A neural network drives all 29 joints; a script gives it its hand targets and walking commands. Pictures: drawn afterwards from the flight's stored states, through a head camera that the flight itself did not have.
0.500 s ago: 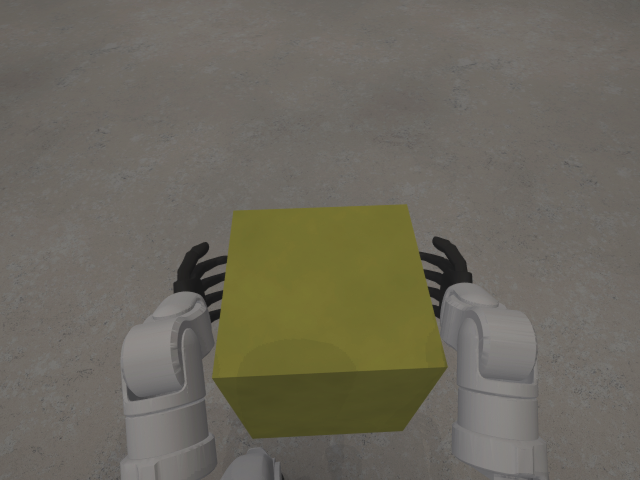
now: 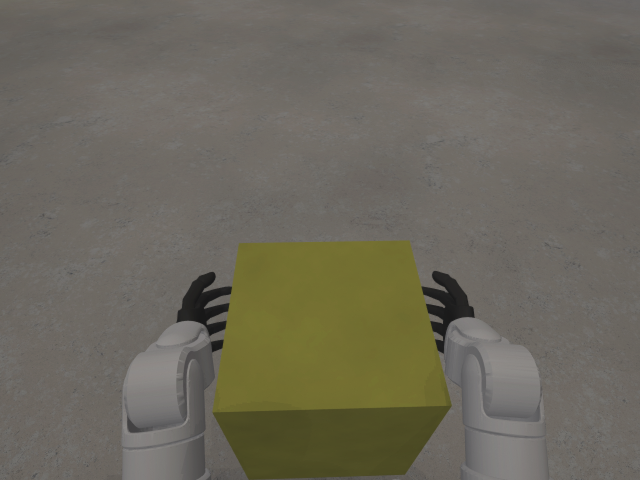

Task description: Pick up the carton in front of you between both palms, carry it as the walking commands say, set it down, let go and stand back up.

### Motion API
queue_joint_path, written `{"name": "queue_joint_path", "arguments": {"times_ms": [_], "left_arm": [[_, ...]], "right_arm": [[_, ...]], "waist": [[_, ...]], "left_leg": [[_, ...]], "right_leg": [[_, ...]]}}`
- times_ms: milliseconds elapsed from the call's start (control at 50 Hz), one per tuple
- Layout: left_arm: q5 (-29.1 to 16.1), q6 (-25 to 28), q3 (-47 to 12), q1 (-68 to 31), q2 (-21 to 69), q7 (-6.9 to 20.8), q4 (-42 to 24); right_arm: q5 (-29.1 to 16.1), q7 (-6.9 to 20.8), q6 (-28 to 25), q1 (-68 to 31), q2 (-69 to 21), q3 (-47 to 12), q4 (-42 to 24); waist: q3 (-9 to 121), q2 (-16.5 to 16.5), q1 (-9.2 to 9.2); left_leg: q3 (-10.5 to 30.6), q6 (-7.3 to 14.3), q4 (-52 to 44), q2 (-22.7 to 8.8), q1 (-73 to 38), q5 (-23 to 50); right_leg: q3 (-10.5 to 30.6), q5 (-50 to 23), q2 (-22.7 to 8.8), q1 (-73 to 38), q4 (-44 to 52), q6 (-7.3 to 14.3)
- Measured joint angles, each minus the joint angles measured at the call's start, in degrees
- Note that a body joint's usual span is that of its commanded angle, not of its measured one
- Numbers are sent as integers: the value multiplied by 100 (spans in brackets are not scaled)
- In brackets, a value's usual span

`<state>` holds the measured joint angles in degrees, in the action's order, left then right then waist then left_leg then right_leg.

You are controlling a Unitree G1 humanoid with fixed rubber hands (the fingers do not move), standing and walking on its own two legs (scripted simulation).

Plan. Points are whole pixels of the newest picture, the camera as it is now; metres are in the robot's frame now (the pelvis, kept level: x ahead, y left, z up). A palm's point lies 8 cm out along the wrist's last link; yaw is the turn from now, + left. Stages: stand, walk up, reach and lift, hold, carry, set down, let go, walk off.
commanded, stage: carry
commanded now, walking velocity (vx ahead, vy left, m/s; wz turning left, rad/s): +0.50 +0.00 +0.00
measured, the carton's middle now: (326, 364) +0.26 +0.00 +0.01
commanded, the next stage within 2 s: none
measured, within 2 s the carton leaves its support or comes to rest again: neither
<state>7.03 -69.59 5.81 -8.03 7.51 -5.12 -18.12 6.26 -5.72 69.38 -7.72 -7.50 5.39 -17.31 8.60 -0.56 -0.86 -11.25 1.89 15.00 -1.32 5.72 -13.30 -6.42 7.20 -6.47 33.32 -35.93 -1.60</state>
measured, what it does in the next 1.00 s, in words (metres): walks ahead: right foot, then left foot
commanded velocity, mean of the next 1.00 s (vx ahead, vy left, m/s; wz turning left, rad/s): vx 0.02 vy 0.00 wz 0.00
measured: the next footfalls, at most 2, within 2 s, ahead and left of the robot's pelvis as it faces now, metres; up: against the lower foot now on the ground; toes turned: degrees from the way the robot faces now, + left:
right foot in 0.14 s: +0.27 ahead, -0.13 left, +0.00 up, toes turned -2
left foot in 0.44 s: +0.33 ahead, +0.10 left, +0.00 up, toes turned -16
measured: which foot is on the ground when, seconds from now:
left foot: down 0.00-0.16, up 0.18-0.42, down 0.44-1.00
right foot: up 0.00-0.12, down 0.14-1.00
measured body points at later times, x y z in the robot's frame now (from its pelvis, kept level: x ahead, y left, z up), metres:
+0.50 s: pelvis +0.25 -0.03 -0.01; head +0.24 -0.03 +0.44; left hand +0.52 +0.14 +0.07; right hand +0.53 -0.17 +0.07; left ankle +0.28 +0.09 -0.75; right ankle +0.23 -0.12 -0.75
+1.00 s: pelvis +0.31 -0.02 -0.02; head +0.29 -0.02 +0.43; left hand +0.58 +0.13 +0.04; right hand +0.58 -0.17 +0.04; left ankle +0.28 +0.09 -0.75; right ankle +0.23 -0.13 -0.75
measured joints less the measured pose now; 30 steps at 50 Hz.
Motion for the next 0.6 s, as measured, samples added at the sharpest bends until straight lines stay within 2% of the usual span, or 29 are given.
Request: {"name": "queue_joint_path", "arguments": {"times_ms": [80, 120, 140, 180, 220, 240, 280, 360, 440, 500, 600], "left_arm": [[-23, -54, 47, 2, -1, -1, -124], [-29, -88, 76, -44, 2, 0, -92], [-29, -88, 83, -94, 9, 4, -35], [2, 57, 15, -223, 29, 12, 317], [32, 120, -11, -298, 41, 12, 566], [33, 132, -11, -273, 39, 12, 602], [0, 146, 15, -151, 23, 13, 528], [-73, 246, 25, -7, 6, 13, 198], [-127, 290, -14, 44, -1, 12, -121], [-120, 189, 16, 40, -3, 10, -165], [-10, 34, 72, -122, 12, 12, 93]], "right_arm": [[27, 6, 70, -71, -8, -38, -63], [55, 11, 122, -117, -13, -26, -48], [68, 14, 138, -143, -8, 0, -37], [58, 20, 129, -208, 74, 116, 96], [51, 25, 132, -241, 111, 194, 233], [60, 25, 128, -237, 87, 215, 276], [103, 21, 90, -182, -27, 230, 275], [96, 19, -40, -94, -11, 51, 47], [75, 9, -72, -28, -5, -25, -297], [72, 9, -57, 3, -2, -69, -277], [98, 65, 10, -155, -17, 59, 70]], "waist": [[111, 26, 7], [135, 64, 9], [137, 92, 10], [83, 327, 84], [-76, 320, 125], [-164, 299, 130], [-319, 255, 138], [-591, 221, 190], [-593, 295, 182], [-364, 46, 183], [49, -94, 119]], "left_leg": [[37, -195, 1, -39, -528, -475], [83, -331, 336, -120, -688, -894], [107, -403, 718, -196, -666, -1185], [306, -472, 2178, -456, -88, -1334], [615, -476, 3655, -314, 721, -1574], [663, -450, 4016, -242, 1051, -1623], [641, -423, 3803, -187, 1478, -1572], [530, -404, 2274, -193, 1783, -996], [316, -332, 997, -334, 1500, 755], [207, -133, 1238, -260, 1318, 352], [130, -121, 1407, -188, 1168, -133]], "right_leg": [[-241, -316, 81, -219, 645, 86], [-440, -382, 181, -523, 991, 149], [-530, -577, 233, -687, 1107, 235], [-683, -282, 349, -648, 671, 496], [-709, 53, 329, -773, 639, 584], [-707, 67, 311, -891, 759, 518], [-695, 31, 313, -1150, 1071, 462], [-658, 120, 349, -1556, 1377, 481], [-649, 625, 429, -1793, 966, 361], [-553, 962, 316, -1985, 796, 254], [-445, 1259, 211, -2102, 631, 102]]}}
